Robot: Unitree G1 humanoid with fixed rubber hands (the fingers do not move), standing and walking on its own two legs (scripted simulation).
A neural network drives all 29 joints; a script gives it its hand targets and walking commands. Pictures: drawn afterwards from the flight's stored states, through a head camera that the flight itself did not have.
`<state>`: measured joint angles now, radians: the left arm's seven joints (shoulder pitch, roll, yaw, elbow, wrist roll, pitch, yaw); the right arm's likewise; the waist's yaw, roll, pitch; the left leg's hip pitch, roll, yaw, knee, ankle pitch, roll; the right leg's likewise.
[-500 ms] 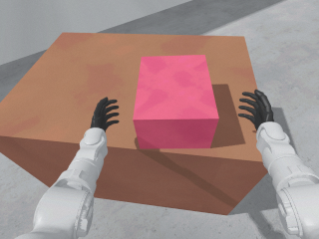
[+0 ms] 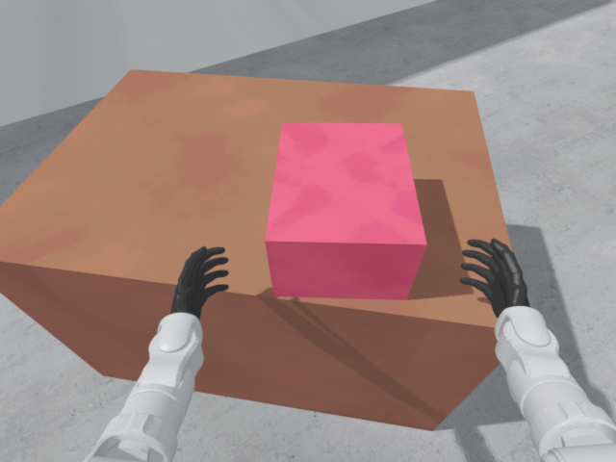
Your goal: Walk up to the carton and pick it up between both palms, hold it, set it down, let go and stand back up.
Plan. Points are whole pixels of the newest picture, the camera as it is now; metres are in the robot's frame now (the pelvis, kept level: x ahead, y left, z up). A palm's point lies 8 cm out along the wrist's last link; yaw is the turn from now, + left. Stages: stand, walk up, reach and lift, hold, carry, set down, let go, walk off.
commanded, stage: set down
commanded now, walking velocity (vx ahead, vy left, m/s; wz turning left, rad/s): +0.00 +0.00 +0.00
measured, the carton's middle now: (340, 206) +0.57 -0.04 -0.03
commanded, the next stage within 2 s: let go in 0.72 s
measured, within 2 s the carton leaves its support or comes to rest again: neither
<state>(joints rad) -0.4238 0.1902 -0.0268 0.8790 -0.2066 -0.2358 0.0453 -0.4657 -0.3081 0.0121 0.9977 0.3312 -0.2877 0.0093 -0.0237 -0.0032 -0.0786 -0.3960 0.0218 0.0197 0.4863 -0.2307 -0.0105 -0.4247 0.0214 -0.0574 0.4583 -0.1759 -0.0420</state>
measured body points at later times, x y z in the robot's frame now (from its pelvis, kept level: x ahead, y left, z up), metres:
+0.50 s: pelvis +0.00 +0.00 +0.00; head +0.02 +0.00 +0.45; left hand +0.28 +0.20 -0.03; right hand +0.27 -0.24 -0.03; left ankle +0.00 +0.12 -0.74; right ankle +0.03 -0.09 -0.74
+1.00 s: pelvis +0.03 +0.01 +0.01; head +0.01 +0.01 +0.46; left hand +0.23 +0.22 -0.05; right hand +0.23 -0.21 -0.05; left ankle +0.00 +0.12 -0.74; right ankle +0.03 -0.09 -0.74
